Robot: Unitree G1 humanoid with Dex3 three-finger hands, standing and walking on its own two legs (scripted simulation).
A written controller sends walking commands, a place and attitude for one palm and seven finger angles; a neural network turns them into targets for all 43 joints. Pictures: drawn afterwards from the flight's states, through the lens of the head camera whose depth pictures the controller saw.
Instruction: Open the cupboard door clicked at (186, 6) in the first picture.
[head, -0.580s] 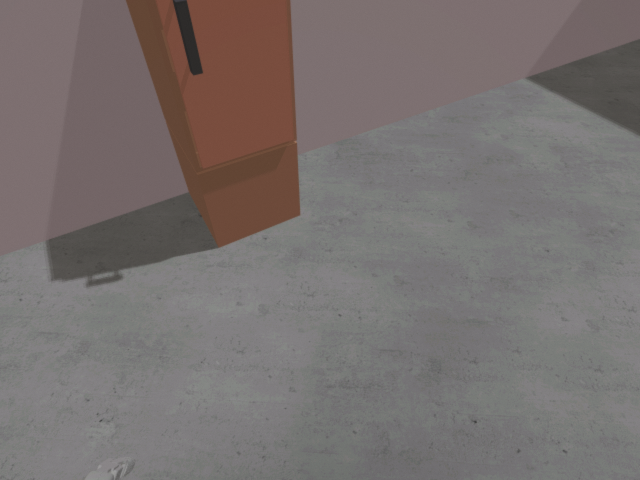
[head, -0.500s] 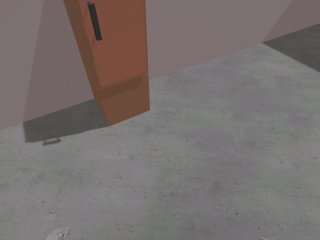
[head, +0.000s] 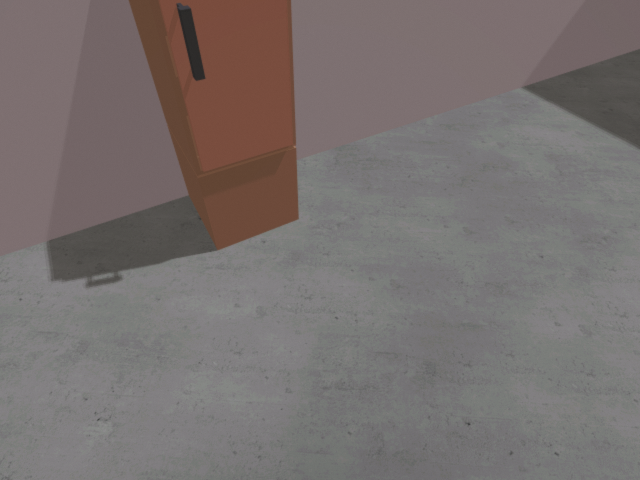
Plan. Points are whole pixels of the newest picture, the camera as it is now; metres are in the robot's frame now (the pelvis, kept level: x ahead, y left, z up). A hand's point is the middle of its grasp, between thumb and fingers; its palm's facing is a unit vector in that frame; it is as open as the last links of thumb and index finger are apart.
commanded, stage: stand and wait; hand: left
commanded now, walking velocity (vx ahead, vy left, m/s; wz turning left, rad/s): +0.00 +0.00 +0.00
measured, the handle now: (189, 42) +1.09 +0.42 +0.07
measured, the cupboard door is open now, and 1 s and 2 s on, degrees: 0 0 0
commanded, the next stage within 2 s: look at it before walking up in 0.46 s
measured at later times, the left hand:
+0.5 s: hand out of the picture +0.06 +0.24 -0.15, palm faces -0.04 -0.95 -0.32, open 7.4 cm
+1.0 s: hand out of the picture +0.06 +0.25 -0.15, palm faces -0.03 -0.94 -0.33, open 7.4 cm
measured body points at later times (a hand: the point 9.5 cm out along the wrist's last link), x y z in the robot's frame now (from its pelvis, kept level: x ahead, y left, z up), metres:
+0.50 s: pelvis -0.02 +0.00 +0.00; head -0.02 +0.00 +0.45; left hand +0.06 +0.29 -0.13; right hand +0.06 -0.29 -0.13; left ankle -0.02 +0.12 -0.74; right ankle -0.01 -0.12 -0.74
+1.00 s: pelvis -0.01 +0.00 +0.00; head -0.01 +0.00 +0.45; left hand +0.06 +0.30 -0.13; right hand +0.07 -0.29 -0.13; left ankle -0.02 +0.12 -0.74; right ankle -0.01 -0.12 -0.74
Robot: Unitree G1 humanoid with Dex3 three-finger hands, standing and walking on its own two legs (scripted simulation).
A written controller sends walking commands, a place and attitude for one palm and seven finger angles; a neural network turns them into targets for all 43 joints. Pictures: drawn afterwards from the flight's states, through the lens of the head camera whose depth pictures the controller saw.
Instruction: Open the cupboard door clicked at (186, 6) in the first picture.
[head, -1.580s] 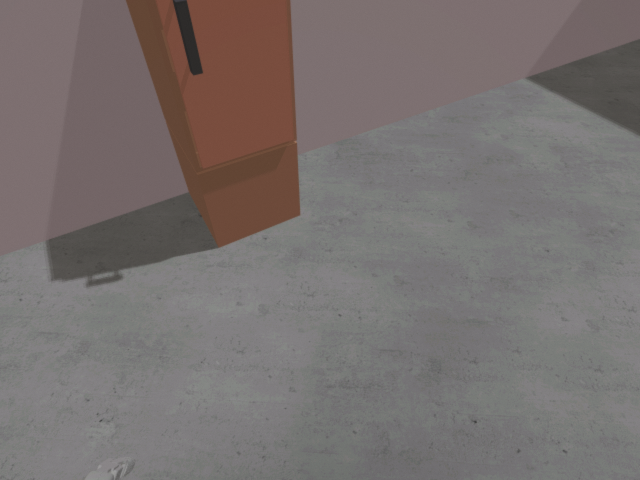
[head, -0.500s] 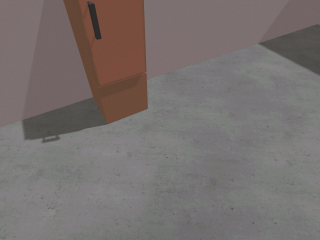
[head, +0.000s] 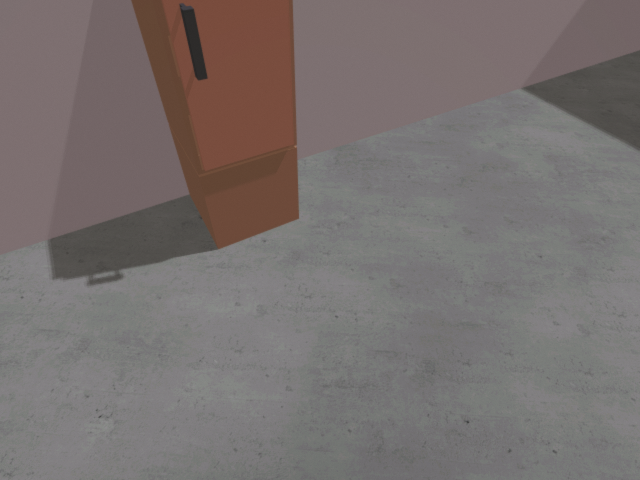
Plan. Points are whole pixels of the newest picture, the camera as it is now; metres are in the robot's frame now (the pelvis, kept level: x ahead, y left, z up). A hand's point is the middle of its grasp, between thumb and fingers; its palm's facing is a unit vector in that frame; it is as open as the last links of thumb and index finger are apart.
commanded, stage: look at it before walking up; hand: left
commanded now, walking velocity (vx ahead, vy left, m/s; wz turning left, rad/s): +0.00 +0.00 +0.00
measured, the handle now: (192, 42) +1.10 +0.42 +0.07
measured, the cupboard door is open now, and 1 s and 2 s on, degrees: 0 0 0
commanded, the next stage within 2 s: walk to a spot facing it in 0.06 s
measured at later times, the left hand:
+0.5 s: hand out of the picture +0.07 +0.17 -0.18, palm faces -0.13 -0.96 -0.23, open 7.4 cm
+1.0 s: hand (238, 452) +0.20 +0.14 -0.19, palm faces -0.20 -0.97 -0.16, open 7.4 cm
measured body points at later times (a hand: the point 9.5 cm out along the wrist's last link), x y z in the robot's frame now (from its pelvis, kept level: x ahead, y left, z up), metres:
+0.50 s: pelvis +0.04 -0.03 -0.02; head +0.04 -0.05 +0.43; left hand +0.08 +0.22 -0.16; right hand +0.02 -0.29 -0.18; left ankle -0.01 +0.12 -0.75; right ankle +0.04 -0.13 -0.74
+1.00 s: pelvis +0.23 -0.04 -0.02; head +0.25 -0.03 +0.43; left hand +0.21 +0.19 -0.17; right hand +0.29 -0.29 -0.15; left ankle +0.37 +0.04 -0.73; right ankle +0.05 -0.13 -0.75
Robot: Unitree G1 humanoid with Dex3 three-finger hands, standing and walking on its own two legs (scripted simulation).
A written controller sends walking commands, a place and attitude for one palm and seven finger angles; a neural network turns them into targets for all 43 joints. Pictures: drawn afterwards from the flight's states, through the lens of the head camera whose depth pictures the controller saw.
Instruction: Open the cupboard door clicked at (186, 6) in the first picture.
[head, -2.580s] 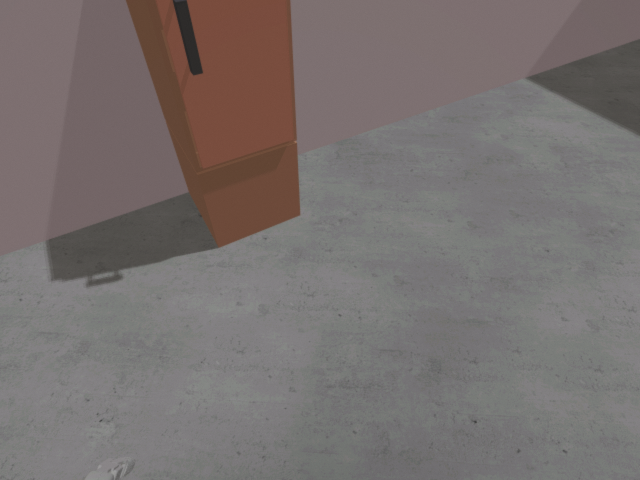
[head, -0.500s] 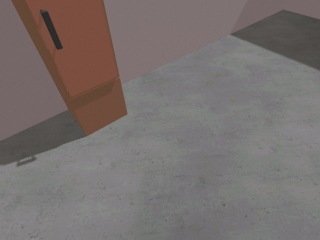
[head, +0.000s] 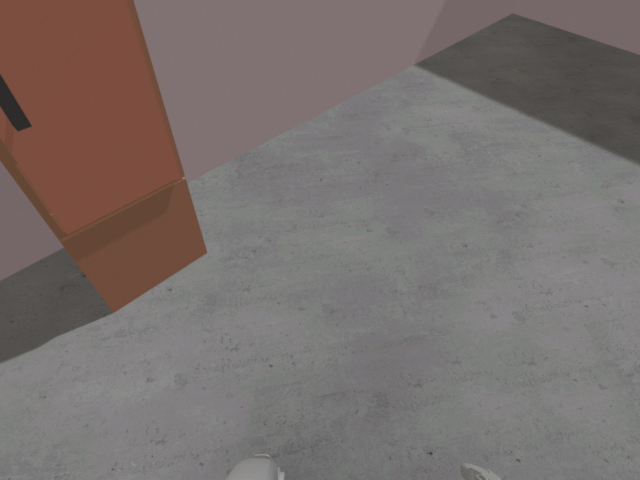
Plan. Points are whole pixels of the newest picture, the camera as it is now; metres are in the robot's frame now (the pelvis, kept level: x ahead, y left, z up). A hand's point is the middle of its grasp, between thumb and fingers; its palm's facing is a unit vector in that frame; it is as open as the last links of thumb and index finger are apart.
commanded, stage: walk to a spot facing it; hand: left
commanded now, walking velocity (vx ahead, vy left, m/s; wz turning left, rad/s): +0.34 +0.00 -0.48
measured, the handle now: out of the picture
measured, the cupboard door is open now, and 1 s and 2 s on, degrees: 0 0 0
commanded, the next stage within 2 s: none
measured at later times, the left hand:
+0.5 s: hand (236, 340) +0.35 +0.19 -0.16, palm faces -0.29 -0.94 -0.16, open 7.4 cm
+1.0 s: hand (272, 269) +0.50 +0.16 -0.16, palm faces -0.48 -0.84 -0.25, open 7.3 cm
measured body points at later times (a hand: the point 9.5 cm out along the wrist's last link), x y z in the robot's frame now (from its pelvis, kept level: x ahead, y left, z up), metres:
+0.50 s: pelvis +0.19 +0.05 +0.01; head +0.22 +0.05 +0.46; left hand +0.36 +0.24 -0.14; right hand +0.05 -0.15 -0.14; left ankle +0.11 +0.12 -0.73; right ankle +0.27 -0.12 -0.67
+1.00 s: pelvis +0.33 +0.02 +0.00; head +0.37 +0.00 +0.45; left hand +0.53 +0.20 -0.14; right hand +0.33 -0.26 -0.12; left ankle +0.43 +0.14 -0.70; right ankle +0.31 -0.09 -0.73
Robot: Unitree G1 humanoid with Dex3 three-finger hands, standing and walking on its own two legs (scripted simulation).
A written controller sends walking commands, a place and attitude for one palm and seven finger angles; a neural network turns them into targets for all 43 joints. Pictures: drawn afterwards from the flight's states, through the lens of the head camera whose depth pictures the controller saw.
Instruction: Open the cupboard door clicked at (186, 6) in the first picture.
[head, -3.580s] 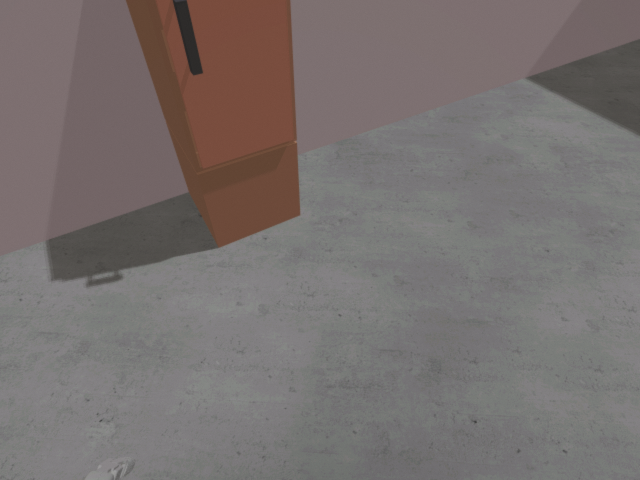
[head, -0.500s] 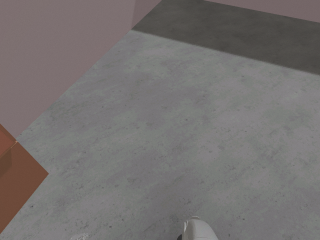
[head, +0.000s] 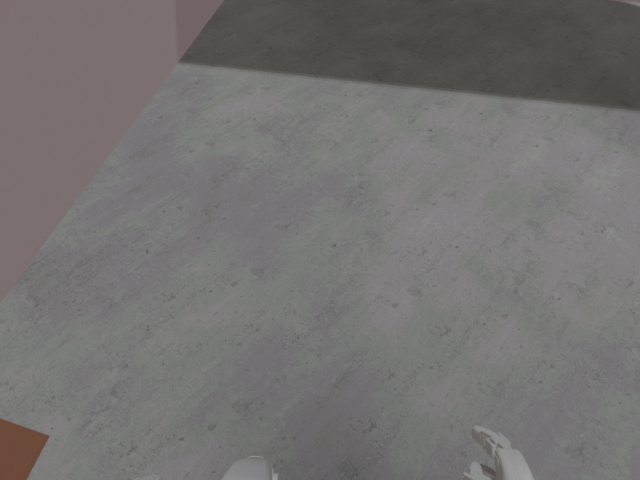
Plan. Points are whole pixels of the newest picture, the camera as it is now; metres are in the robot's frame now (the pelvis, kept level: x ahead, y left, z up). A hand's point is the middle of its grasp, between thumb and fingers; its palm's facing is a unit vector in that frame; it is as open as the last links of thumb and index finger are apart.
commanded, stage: walk to a spot facing it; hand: left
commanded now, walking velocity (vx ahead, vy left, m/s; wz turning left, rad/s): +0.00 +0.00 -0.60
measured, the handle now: out of the picture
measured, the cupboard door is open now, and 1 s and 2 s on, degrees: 0 0 0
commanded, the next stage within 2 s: turn to face it in 1.84 s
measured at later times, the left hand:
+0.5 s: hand (201, 439) +0.18 +0.19 -0.16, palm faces -0.33 -0.92 -0.21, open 7.4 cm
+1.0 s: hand (236, 435) +0.19 +0.14 -0.15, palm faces -0.53 -0.81 -0.24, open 7.4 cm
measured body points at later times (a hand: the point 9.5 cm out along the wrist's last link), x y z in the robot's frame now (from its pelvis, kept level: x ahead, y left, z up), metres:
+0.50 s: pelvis +0.02 +0.04 +0.01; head +0.07 +0.03 +0.45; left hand +0.20 +0.24 -0.14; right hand -0.05 -0.21 -0.14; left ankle +0.02 +0.14 -0.73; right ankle -0.02 -0.08 -0.70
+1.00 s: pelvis +0.01 +0.02 +0.01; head +0.04 +0.00 +0.46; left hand +0.22 +0.19 -0.13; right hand -0.04 -0.25 -0.13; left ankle +0.11 +0.14 -0.69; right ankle -0.01 -0.07 -0.73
